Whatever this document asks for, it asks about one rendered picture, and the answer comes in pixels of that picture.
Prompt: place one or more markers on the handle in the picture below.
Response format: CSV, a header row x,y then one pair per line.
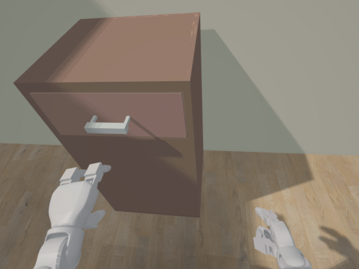
x,y
109,128

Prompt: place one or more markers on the cabinet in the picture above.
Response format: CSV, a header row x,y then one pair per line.
x,y
151,53

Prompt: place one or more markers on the robot left forearm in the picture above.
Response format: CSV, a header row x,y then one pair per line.
x,y
61,249

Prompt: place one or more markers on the drawer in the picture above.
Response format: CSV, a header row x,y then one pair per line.
x,y
153,114

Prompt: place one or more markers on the robot right hand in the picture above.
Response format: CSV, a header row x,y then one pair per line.
x,y
268,241

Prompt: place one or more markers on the robot left hand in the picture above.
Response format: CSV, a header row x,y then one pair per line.
x,y
73,201

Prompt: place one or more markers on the robot right forearm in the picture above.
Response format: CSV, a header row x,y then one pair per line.
x,y
289,257

